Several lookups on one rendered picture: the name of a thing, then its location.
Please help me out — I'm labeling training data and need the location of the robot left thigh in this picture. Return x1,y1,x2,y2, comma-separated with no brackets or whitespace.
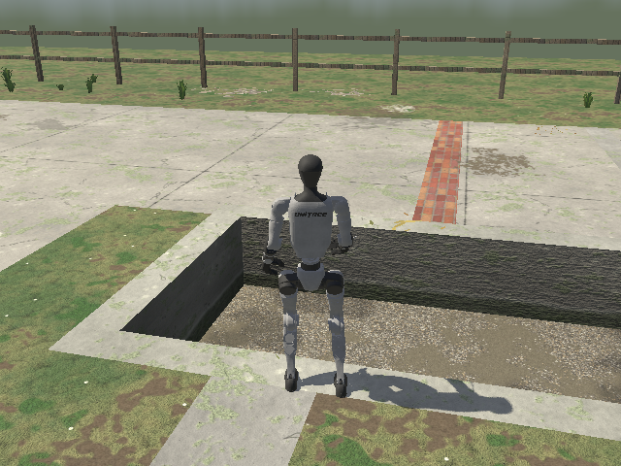
278,270,299,331

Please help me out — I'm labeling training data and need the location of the right robot forearm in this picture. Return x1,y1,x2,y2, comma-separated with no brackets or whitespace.
339,232,353,250

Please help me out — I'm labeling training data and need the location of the robot right thigh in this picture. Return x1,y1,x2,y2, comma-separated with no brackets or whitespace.
324,270,344,335

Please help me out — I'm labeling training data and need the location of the robot thigh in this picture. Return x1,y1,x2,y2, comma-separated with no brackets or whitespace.
324,270,344,335
278,270,299,331

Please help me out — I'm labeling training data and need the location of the right robot hand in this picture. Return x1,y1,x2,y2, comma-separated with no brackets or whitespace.
327,239,349,255

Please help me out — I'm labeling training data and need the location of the left robot forearm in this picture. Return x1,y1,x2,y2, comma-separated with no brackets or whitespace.
262,236,277,264

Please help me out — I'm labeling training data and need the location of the robot right upper arm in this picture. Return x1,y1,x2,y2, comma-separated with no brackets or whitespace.
331,196,352,247

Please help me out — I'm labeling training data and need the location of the robot left upper arm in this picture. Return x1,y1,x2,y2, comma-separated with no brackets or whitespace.
267,197,290,250

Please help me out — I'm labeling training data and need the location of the left robot hand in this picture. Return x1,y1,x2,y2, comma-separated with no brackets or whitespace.
262,258,284,276

